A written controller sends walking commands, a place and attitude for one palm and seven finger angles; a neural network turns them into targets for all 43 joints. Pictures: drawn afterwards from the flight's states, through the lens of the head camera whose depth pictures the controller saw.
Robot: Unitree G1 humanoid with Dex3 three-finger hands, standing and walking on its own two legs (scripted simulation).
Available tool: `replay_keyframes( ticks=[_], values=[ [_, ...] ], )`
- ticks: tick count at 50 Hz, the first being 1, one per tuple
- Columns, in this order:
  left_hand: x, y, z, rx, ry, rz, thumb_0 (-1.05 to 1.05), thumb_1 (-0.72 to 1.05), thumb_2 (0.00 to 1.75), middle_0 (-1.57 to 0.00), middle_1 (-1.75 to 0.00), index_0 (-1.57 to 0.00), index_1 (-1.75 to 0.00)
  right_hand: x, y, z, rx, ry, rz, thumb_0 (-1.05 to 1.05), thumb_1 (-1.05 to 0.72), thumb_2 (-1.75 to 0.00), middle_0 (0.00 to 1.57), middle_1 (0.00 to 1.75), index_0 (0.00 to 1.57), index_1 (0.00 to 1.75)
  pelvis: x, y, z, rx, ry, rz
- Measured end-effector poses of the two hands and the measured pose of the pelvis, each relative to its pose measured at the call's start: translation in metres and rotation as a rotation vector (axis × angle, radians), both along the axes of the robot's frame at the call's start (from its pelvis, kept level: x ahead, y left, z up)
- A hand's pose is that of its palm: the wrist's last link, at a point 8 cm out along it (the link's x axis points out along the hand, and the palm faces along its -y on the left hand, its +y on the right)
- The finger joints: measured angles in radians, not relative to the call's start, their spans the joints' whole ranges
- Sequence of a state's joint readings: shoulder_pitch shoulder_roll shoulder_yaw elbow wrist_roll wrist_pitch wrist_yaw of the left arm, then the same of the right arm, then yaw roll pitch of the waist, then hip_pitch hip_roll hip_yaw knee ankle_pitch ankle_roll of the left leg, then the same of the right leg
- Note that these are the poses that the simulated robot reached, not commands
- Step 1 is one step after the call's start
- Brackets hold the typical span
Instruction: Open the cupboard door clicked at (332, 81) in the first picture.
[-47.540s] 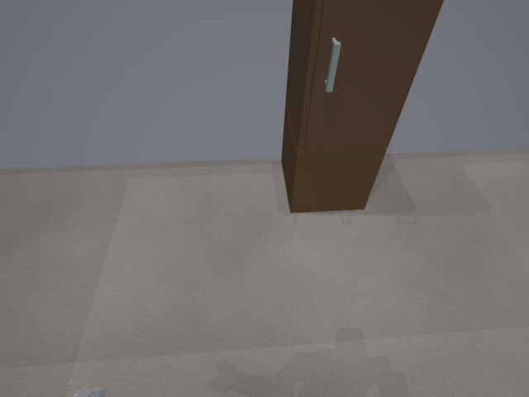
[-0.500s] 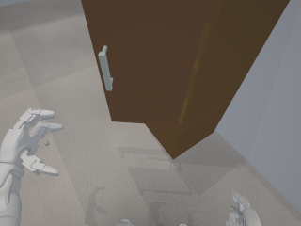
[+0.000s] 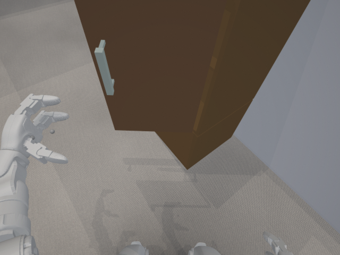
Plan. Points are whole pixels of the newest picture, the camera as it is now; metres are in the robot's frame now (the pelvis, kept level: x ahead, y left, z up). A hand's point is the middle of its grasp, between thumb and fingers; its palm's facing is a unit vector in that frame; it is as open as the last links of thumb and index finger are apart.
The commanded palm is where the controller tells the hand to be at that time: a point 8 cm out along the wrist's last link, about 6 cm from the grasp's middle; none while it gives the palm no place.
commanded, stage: move the hooked fingers beside the handle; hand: left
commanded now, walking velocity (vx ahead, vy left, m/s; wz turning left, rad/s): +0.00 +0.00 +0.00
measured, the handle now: (106, 69) +0.58 +0.20 +0.06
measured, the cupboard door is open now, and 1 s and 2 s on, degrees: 52 52 52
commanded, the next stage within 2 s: slide the fingers in behind the handle in 1.90 s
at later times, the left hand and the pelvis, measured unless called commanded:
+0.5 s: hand (68, 106) +0.44 +0.27 +0.06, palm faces +0.01 -1.00 +0.01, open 14.0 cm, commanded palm +0.43 +0.32 +0.07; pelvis +0.00 +0.01 -0.01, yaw -1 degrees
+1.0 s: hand (80, 83) +0.52 +0.26 +0.06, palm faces +0.00 -1.00 -0.01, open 14.0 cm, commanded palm +0.51 +0.30 +0.06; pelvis +0.01 +0.01 -0.02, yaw -2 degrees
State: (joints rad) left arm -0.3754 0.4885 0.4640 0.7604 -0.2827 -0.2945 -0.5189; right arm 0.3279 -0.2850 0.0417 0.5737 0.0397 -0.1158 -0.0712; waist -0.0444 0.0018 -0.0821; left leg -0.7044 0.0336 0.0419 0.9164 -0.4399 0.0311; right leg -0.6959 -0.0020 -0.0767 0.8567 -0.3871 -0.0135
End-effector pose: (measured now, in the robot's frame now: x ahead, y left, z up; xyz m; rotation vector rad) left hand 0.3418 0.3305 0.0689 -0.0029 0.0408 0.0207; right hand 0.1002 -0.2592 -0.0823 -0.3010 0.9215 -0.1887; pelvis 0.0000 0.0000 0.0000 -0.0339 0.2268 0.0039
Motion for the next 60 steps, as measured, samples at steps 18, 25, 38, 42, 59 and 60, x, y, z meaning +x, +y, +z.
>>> replay_keyframes(
  ticks=[18,25,38,42,59,60],
  values=[
    [0.052,-0.010,-0.001,0.005,-0.007,-0.014,-0.01,-0.50,0.30,-0.30,-1.20,-0.30,-1.20,-0.035,0.000,-0.012,-0.008,0.148,-0.063,0.01,-0.90,-0.90,0.21,0.30,0.21,0.30,-0.001,0.006,-0.005,-0.008,0.046,-0.003],
    [0.077,-0.011,-0.003,-0.004,0.012,-0.009,-0.01,-0.50,0.30,-0.30,-1.20,-0.30,-1.20,-0.050,-0.001,-0.017,-0.014,0.205,-0.085,0.01,-0.90,-0.90,0.21,0.30,0.21,0.30,-0.003,0.005,-0.010,-0.011,0.069,-0.009],
    [0.119,-0.009,-0.005,0.006,0.016,-0.025,-0.01,-0.50,0.30,-0.30,-1.20,-0.30,-1.20,-0.098,-0.006,-0.021,-0.043,0.392,-0.153,0.01,-0.90,-0.90,0.21,0.30,0.21,0.30,-0.001,0.007,-0.016,-0.023,0.130,-0.012],
    [0.133,-0.014,-0.005,0.013,0.012,-0.027,-0.01,-0.50,0.30,-0.30,-1.20,-0.30,-1.20,-0.108,-0.005,-0.020,-0.045,0.432,-0.171,0.01,-0.90,-0.90,0.21,0.30,0.21,0.30,0.001,0.008,-0.017,-0.026,0.146,-0.015],
    [0.178,-0.014,0.001,0.020,0.014,-0.017,-0.01,-0.50,0.30,-0.30,-1.20,-0.30,-1.20,-0.126,0.006,-0.017,-0.031,0.523,-0.220,0.00,-0.90,-0.90,0.21,0.30,0.21,0.30,0.009,0.010,-0.020,-0.038,0.196,-0.026],
    [0.178,-0.014,0.000,0.018,0.016,-0.021,-0.01,-0.50,0.30,-0.30,-1.20,-0.30,-1.20,-0.127,0.007,-0.017,-0.029,0.528,-0.221,0.00,-0.90,-0.90,0.21,0.30,0.21,0.30,0.010,0.010,-0.020,-0.038,0.198,-0.027]
  ],
)
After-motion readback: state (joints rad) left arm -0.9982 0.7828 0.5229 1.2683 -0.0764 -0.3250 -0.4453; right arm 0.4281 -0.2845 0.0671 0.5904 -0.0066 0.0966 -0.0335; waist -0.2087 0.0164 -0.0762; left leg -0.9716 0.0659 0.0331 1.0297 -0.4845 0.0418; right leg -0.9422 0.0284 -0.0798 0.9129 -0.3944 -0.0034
